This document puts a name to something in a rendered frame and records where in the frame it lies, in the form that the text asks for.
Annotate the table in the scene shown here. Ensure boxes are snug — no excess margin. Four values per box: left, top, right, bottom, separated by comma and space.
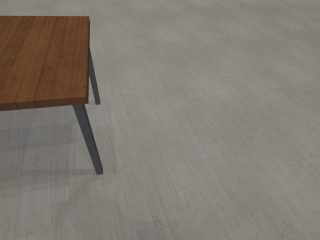
0, 16, 103, 175

